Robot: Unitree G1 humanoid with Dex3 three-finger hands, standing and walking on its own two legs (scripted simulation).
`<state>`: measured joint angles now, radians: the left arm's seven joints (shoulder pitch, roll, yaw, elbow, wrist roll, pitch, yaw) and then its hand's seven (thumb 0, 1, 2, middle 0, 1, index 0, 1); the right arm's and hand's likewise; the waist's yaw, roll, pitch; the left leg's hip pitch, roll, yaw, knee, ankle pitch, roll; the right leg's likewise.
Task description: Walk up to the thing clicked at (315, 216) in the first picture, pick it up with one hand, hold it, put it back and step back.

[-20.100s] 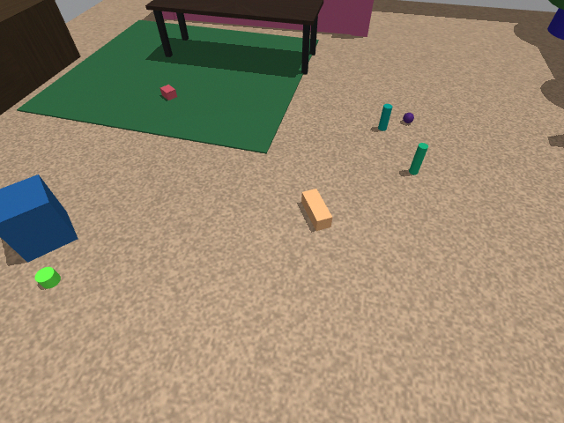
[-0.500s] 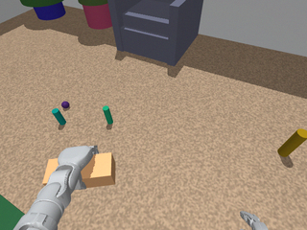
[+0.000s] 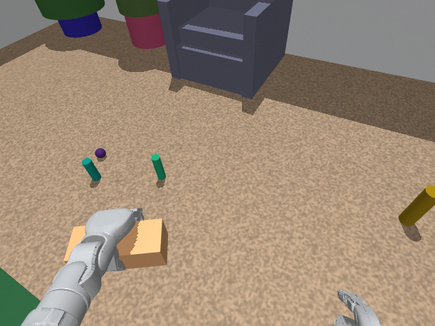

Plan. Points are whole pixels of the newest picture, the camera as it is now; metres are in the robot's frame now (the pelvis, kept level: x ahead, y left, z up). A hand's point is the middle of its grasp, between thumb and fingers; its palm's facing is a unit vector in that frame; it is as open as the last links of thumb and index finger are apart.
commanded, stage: hold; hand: left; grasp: from above
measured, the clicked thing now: (120, 246) +0.31 +0.23 -0.07
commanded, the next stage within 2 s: crouch in 1.02 s
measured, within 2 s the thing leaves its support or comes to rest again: neither
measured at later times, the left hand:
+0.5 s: hand (117, 244) +0.29 +0.21 -0.02, palm faces -0.44 -0.05 -0.90, open 10.8 cm
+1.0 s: hand (116, 243) +0.29 +0.22 -0.02, palm faces -0.44 -0.04 -0.90, open 10.8 cm
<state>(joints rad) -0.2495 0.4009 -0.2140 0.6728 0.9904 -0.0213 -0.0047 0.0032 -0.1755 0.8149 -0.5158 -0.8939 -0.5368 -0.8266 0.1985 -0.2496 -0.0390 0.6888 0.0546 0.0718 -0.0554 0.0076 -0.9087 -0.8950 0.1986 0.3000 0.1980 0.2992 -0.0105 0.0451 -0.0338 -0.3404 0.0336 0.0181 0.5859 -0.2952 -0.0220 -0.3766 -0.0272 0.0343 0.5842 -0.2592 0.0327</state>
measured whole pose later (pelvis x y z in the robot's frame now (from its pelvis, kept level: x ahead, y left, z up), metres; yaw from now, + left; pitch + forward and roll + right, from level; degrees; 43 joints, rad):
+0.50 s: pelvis +0.00 +0.00 +0.01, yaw +0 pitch +1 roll +0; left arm -0.23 0.41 -0.22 0.60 0.98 -0.02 -0.05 0.00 -0.17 0.81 -0.51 -0.90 -0.53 -0.83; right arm 0.17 -0.25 -0.03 0.68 0.06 0.07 -0.07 0.01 -0.91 -0.90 0.20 0.30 0.20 0.30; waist 0.00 0.05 -0.01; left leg -0.27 0.03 0.02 0.52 -0.26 -0.02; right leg -0.31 -0.03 0.04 0.53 -0.23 0.03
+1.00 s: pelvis +0.00 +0.00 +0.01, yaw +0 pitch +0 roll +0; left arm -0.23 0.41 -0.22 0.61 0.99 -0.02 -0.05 0.00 -0.16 0.80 -0.51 -0.90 -0.53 -0.83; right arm 0.18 -0.24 -0.03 0.69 0.06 0.08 -0.07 0.01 -0.91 -0.90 0.20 0.30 0.20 0.30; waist 0.01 0.05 -0.01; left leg -0.25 0.03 0.02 0.49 -0.25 -0.02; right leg -0.29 -0.03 0.04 0.50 -0.22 0.03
